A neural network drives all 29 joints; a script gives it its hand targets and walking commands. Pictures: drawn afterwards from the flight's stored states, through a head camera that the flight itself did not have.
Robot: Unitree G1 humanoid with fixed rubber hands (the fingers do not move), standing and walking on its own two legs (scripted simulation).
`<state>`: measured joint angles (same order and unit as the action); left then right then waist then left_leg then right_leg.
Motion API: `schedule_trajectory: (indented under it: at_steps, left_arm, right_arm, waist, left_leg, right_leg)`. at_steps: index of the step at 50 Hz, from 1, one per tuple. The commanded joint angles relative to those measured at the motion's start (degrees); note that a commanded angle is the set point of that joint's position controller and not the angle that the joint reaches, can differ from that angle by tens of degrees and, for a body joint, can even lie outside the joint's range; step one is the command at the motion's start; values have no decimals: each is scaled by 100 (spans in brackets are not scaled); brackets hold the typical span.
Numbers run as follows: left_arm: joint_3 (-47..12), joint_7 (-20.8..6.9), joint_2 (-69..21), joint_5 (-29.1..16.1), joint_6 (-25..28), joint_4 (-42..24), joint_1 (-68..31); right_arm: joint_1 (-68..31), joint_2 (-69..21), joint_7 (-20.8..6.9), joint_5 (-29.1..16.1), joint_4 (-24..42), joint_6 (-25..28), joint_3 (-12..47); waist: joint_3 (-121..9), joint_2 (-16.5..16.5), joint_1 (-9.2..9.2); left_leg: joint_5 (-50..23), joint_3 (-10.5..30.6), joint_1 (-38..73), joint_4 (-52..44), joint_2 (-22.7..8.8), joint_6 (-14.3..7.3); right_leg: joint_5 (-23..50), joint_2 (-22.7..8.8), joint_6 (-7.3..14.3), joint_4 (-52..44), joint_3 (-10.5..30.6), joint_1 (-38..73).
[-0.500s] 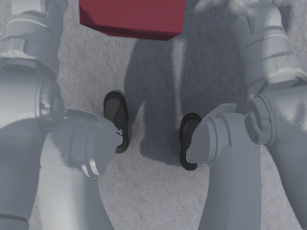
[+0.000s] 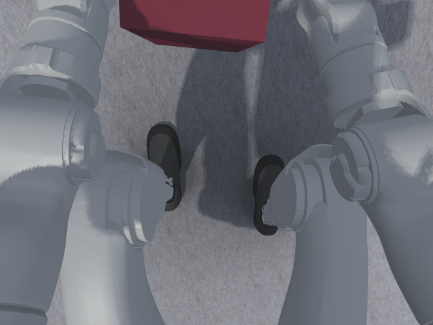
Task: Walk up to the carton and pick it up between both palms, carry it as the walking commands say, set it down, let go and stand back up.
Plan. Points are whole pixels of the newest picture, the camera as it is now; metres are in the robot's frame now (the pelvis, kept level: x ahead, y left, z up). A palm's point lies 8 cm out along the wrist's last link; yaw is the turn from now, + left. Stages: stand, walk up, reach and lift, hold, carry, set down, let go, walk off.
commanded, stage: reach and lift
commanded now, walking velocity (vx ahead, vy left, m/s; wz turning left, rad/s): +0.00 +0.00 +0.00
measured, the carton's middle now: out of the picture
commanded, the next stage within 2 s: none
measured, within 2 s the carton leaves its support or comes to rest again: leaves its support in 0.74 s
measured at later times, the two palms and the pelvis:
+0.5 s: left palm out of the picture +0.56 +0.19 -0.18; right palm out of the picture +0.56 -0.07 -0.18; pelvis +0.01 +0.01 -0.02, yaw -1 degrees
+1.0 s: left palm out of the picture +0.56 +0.18 -0.14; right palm out of the picture +0.56 -0.07 -0.14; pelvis +0.01 +0.00 -0.01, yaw -2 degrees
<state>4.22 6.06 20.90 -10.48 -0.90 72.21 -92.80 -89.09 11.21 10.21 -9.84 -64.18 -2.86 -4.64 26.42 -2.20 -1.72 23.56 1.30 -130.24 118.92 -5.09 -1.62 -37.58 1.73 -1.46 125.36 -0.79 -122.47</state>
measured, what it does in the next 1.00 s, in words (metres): stands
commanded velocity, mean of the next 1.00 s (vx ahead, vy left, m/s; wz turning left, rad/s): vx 0.00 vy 0.00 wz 0.00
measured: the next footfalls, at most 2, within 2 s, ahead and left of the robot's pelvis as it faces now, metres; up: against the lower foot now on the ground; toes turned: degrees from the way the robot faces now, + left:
none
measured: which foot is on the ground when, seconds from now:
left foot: down 0.00-1.00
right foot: down 0.00-1.00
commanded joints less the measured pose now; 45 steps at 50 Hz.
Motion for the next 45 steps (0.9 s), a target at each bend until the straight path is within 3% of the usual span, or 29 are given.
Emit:
schedule_trajectory:
  at_steps: [1, 4, 7, 12, 15, 19, 23, 29, 35, 40, 45]
  left_arm:
    - [-95, -36, -45, 18, 80, -565, -1656]
    - [-209, -122, -494, 26, 48, -640, -1793]
    - [-449, -359, -1513, 31, -46, -719, -2065]
    - [-687, -1096, -4033, 267, -359, -964, -2510]
    - [-586, -1464, -4961, 436, -570, -1040, -2475]
    - [-710, -1732, -5692, 431, -778, -1248, -2286]
    - [-735, -1838, -5949, 377, -887, -1344, -2160]
    - [-607, -1915, -6094, 424, -923, -1358, -1907]
    - [-928, -1935, -6357, 211, -918, -1835, -2153]
    - [-1014, -1846, -6453, 238, -982, -2210, -2272]
    - [-744, -1827, -6425, 608, -1179, -2238, -2161]
  right_arm:
    - [-1561, 184, -1, 114, 620, 110, -52]
    - [-1645, -149, -72, 233, 662, 103, -84]
    - [-1951, -1179, -337, 244, 710, 46, 83]
    - [-2690, -3636, -1130, 519, 1033, -202, 244]
    - [-2764, -4602, -1504, 656, 1153, -427, 284]
    - [-2599, -5036, -1728, 860, 1248, -618, 262]
    - [-2478, -5270, -1831, 863, 1303, -705, 245]
    - [-2327, -5622, -1892, 830, 1271, -748, 293]
    - [-2550, -5963, -1794, 630, 1716, -739, 628]
    - [-2949, -6215, -1690, 442, 2116, -798, 915]
    - [-3133, -6303, -1593, 589, 2231, -950, 920]
  waist:
    - [-7175, 413, 98]
    - [-7083, 458, 190]
    - [-7025, 454, 158]
    - [-6763, 395, 80]
    - [-6595, 297, -122]
    - [-6459, 253, 58]
    - [-6348, 226, 91]
    - [-6291, 148, -101]
    - [-7311, 158, -174]
    - [-8286, 100, -381]
    - [-8410, -33, -621]
  left_leg:
    - [-1580, -29, 5232, -332, 668, 166]
    - [-1553, -16, 5228, -337, 715, 184]
    - [-1531, -22, 5154, -319, 768, 182]
    - [-1328, -136, 4755, -201, 905, 190]
    - [-1012, -292, 4345, -150, 952, 163]
    - [-1028, -302, 4287, -78, 1034, 164]
    - [-992, -276, 4349, -26, 1047, 144]
    - [-1290, -351, 4199, 45, 1049, 90]
    - [-1819, -401, 4496, 103, 1049, 121]
    - [-2163, -452, 4961, 56, 1057, 140]
    - [-1646, -608, 4568, -141, 1069, 155]
  right_leg:
    - [1414, 527, -135, -1350, -204, 1801]
    - [1408, 559, -111, -1342, -206, 1819]
    - [1416, 616, -90, -1276, -206, 1804]
    - [1372, 715, -43, -1095, -237, 1662]
    - [1148, 762, -16, -994, -289, 1624]
    - [1142, 790, -8, -873, -434, 1425]
    - [1089, 767, 15, -819, -456, 1210]
    - [1330, 790, 17, -801, -420, 1084]
    - [1814, 847, -21, -806, -414, 1569]
    - [2017, 900, -110, -911, -438, 1782]
    - [1711, 949, -130, -1136, -379, 2058]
